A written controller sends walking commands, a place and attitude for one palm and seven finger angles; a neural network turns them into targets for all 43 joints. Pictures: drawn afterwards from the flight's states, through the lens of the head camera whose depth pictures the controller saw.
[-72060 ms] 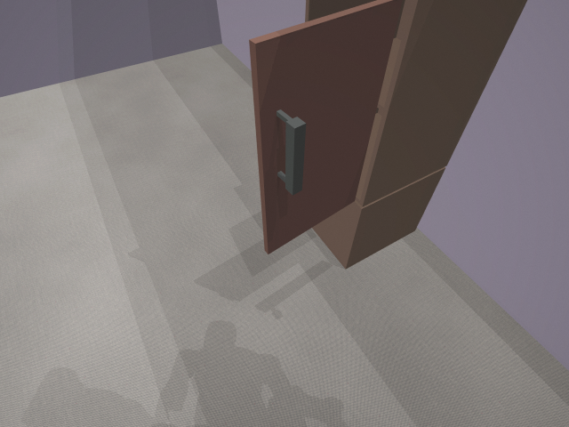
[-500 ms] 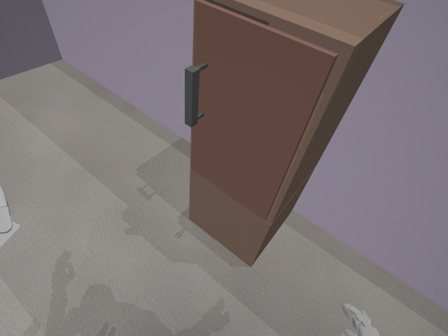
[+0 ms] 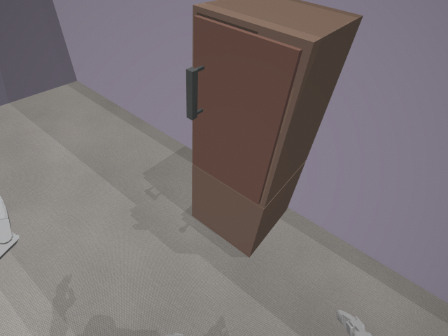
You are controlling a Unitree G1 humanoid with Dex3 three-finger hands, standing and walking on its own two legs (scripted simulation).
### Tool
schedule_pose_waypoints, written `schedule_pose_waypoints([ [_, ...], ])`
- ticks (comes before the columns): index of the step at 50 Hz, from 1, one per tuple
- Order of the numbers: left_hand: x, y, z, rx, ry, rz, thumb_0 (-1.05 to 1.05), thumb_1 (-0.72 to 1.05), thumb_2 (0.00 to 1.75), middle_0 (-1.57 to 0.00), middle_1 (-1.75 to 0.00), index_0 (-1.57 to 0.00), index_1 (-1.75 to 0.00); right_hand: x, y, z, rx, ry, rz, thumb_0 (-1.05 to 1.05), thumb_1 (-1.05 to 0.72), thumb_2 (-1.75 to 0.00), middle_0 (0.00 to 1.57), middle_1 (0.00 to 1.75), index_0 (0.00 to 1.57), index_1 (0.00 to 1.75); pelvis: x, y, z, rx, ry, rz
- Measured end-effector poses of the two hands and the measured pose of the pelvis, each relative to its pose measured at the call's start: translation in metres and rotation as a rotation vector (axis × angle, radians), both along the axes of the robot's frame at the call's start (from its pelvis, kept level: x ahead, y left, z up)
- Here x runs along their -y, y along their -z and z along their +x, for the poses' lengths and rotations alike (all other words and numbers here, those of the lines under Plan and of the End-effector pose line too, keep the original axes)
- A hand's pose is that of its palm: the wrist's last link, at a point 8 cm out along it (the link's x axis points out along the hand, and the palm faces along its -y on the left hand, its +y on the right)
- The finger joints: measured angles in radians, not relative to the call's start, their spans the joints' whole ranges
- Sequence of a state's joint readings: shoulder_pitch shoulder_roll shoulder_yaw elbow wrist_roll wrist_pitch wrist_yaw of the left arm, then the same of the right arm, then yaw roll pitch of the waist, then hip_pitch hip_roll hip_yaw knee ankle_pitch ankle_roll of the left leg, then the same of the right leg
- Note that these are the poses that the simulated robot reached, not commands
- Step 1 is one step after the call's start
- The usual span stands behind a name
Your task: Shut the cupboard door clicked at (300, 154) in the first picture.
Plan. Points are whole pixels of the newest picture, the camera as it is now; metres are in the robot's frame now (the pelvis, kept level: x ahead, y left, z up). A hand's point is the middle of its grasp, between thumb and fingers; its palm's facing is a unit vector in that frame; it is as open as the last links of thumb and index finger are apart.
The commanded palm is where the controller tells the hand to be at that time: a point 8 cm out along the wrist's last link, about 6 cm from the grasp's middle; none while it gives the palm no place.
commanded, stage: stop stepping back and stand still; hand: left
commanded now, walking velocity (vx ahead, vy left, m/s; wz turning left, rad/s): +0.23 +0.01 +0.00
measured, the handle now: (196, 92) +0.84 +0.18 +0.03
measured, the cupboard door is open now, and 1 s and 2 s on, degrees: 0 0 0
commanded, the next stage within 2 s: let the arm hang, fingers relaxed in 0.64 s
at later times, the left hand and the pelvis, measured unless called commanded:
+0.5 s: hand out of the picture +0.08 +0.31 +0.17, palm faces +0.57 -0.73 -0.37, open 7.4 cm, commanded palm +0.04 +0.34 +0.18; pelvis -0.08 +0.03 -0.01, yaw +5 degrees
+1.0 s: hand out of the picture +0.01 +0.21 -0.16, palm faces +0.09 -0.99 -0.14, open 7.3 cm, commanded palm none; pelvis -0.07 +0.04 -0.01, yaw +7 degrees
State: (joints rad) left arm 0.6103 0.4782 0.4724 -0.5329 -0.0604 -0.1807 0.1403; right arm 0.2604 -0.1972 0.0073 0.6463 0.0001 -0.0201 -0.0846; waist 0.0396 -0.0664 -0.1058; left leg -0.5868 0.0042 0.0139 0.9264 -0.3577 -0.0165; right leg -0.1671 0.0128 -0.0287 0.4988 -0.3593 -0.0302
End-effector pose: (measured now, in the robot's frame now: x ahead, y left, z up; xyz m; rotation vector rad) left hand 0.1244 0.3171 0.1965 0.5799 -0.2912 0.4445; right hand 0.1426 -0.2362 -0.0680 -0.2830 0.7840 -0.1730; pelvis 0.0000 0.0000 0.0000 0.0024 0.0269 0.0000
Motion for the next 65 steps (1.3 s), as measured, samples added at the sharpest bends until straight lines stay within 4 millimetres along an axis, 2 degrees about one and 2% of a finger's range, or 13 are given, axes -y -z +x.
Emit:
schedule_pose_waypoints([
  [6, -0.021, 0.027, -0.018, 0.075, -0.108, -0.186, 0.01, 0.89, 0.9, -0.21, -0.3, -0.21, -0.3, 0.007, 0.02, -0.051, -0.061, 0.034, -0.073, 0.02, -0.91, -0.9, 0.2, 0.3, 0.2, 0.3, -0.022, 0.009, -0.021, 0.027, -0.101, -0.027],
  [12, -0.023, 0.012, -0.036, 0.032, -0.017, -0.082, 0.02, 0.89, 0.9, -0.21, -0.3, -0.21, -0.3, -0.027, 0.005, -0.072, 0.05, 0.04, 0.014, 0.02, -0.91, -0.9, 0.2, 0.3, 0.2, 0.3, -0.026, 0.002, -0.051, 0.05, -0.059, -0.001],
  [18, -0.018, -0.004, -0.06, 0.025, -0.017, -0.015, 0.01, 0.89, 0.9, -0.21, -0.3, -0.21, -0.3, -0.051, 0.006, -0.079, 0.081, -0.015, 0.107, 0.02, -0.91, -0.9, 0.21, 0.3, 0.2, 0.3, -0.022, -0.002, -0.071, 0.047, -0.072, -0.021],
  [25, -0.027, 0.013, -0.091, 0.055, -0.089, -0.081, 0.01, 0.89, 0.9, -0.21, -0.3, -0.21, -0.3, -0.045, 0.016, -0.08, 0.022, -0.07, 0.05, 0.01, -0.9, -0.9, 0.21, 0.3, 0.2, 0.3, -0.03, 0.005, -0.079, 0.067, -0.08, -0.016],
  [31, -0.045, 0.023, -0.083, 0.094, -0.112, -0.11, 0.01, 0.89, 0.9, -0.21, -0.3, -0.21, -0.3, -0.044, 0.016, -0.074, 0.058, -0.046, 0.004, 0.02, -0.91, -0.9, 0.21, 0.3, 0.2, 0.3, -0.04, 0.015, -0.085, 0.089, -0.091, -0.013],
  [37, -0.03, 0.007, -0.072, 0.043, -0.059, -0.032, 0.02, 0.89, 0.9, -0.21, -0.3, -0.21, -0.3, -0.057, 0.009, -0.07, 0.1, -0.061, 0.085, 0.02, -0.91, -0.9, 0.2, 0.3, 0.2, 0.3, -0.032, 0.007, -0.079, 0.065, -0.079, -0.004],
  [38, -0.026, 0.013, -0.068, 0.013, -0.041, -0.011, 0.01, 0.89, 0.9, -0.21, -0.3, -0.21, -0.3, -0.057, 0.013, -0.068, 0.101, -0.076, 0.103, 0.01, -0.91, -0.9, 0.2, 0.3, 0.2, 0.3, -0.031, 0.009, -0.078, 0.056, -0.077, 0.0],
  [40, -0.025, 0.052, -0.053, -0.163, -0.023, -0.077, 0.01, 0.9, 0.9, -0.2, -0.3, -0.2, -0.3, -0.056, 0.029, -0.066, 0.048, -0.098, 0.133, 0.01, -0.91, -0.9, 0.2, 0.3, 0.2, 0.3, -0.033, 0.011, -0.078, 0.048, -0.092, -0.009],
  [44, -0.011, 0.182, -0.045, -0.646, -0.053, -0.362, 0.0, 0.9, 0.9, -0.2, -0.3, -0.2, -0.3, -0.055, 0.058, -0.077, -0.11, -0.111, 0.14, 0.01, -0.91, -0.9, 0.2, 0.3, 0.2, 0.3, -0.04, 0.014, -0.076, 0.056, -0.121, -0.016],
  [47, 0.022, 0.271, -0.076, -0.987, -0.059, -0.549, 0.0, 0.91, 0.9, -0.2, -0.3, -0.2, -0.3, -0.053, 0.065, -0.098, -0.216, -0.084, 0.124, 0.01, -0.91, -0.9, 0.2, 0.3, 0.2, 0.3, -0.041, 0.014, -0.075, 0.074, -0.121, -0.005],
  [50, 0.061, 0.327, -0.126, -1.26, -0.067, -0.714, 0.01, 0.92, 0.9, -0.2, -0.3, -0.2, -0.3, -0.05, 0.062, -0.128, -0.322, -0.046, 0.096, 0.01, -0.91, -0.9, 0.2, 0.3, 0.2, 0.3, -0.041, 0.009, -0.072, 0.075, -0.115, -0.005],
  [57, 0.041, 0.338, -0.197, -1.433, -0.251, -0.782, -0.06, 1.01, 0.9, -0.21, -0.3, -0.21, -0.3, -0.047, 0.059, -0.193, -0.582, 0.02, 0.062, 0.01, -0.91, -0.9, 0.2, 0.3, 0.2, 0.3, -0.042, -0.004, -0.066, 0.045, -0.117, -0.02],
  [65, 0.037, 0.331, -0.262, -1.653, -0.356, -0.775, -0.01, 0.94, 0.9, -0.2, -0.3, -0.2, -0.3, -0.064, 0.067, -0.22, -0.651, 0.078, 0.114, 0.01, -0.91, -0.9, 0.2, 0.3, 0.2, 0.3, -0.052, -0.008, -0.06, 0.064, -0.091, -0.014],
])
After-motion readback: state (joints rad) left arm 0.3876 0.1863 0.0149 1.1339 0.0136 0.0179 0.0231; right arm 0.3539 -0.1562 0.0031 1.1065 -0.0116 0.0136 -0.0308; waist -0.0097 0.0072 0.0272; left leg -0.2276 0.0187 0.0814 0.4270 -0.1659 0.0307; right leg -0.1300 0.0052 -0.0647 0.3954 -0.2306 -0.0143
